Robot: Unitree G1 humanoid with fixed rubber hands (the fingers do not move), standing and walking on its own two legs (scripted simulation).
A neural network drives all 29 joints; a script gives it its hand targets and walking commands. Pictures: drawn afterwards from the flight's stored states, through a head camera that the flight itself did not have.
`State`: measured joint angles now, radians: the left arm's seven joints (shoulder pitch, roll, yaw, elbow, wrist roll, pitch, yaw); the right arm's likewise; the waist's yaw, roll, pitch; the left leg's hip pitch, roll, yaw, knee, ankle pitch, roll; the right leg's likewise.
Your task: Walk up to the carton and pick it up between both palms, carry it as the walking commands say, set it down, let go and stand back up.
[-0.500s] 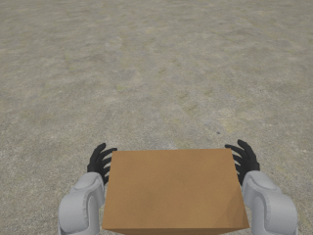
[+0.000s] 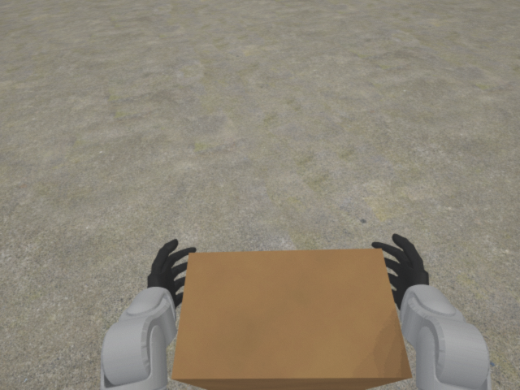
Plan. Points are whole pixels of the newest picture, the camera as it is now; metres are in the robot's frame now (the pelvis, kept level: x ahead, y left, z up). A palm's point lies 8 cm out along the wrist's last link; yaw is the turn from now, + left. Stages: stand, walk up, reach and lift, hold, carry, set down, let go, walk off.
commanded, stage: carry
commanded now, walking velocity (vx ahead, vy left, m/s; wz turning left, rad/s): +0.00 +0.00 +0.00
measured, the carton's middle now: (285, 330) +0.22 +0.00 -0.01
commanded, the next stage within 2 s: none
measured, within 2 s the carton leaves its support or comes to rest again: neither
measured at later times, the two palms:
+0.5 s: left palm (143, 289) +0.23 +0.20 +0.08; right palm (393, 282) +0.24 -0.14 +0.10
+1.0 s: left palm (119, 292) +0.22 +0.23 +0.09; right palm (375, 293) +0.23 -0.11 +0.09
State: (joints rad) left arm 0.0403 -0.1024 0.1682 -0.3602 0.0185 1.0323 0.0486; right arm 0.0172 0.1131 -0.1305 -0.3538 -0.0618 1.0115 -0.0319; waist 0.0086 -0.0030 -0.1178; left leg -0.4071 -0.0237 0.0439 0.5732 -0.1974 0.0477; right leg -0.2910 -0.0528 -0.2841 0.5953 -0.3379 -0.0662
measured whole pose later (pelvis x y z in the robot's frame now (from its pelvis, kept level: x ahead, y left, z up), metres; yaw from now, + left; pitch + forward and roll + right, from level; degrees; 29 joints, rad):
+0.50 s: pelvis +0.01 +0.02 +0.00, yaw +0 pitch +1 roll -1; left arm 0.04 -0.10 0.17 -0.49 0.01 1.18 0.06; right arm 0.02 0.11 -0.13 -0.49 -0.05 1.17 -0.05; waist 0.01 -0.01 -0.12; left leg -0.41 -0.02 0.06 0.64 -0.26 0.05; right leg -0.27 -0.07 -0.28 0.61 -0.35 -0.04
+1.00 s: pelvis -0.01 +0.05 +0.00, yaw +0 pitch +3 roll +0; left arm 0.04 -0.10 0.17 -0.54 0.00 1.15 0.05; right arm 0.02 0.12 -0.13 -0.54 -0.05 1.14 -0.04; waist 0.01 0.02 -0.08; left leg -0.42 -0.09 0.10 0.51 -0.15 0.12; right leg -0.24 -0.05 -0.28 0.54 -0.35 -0.03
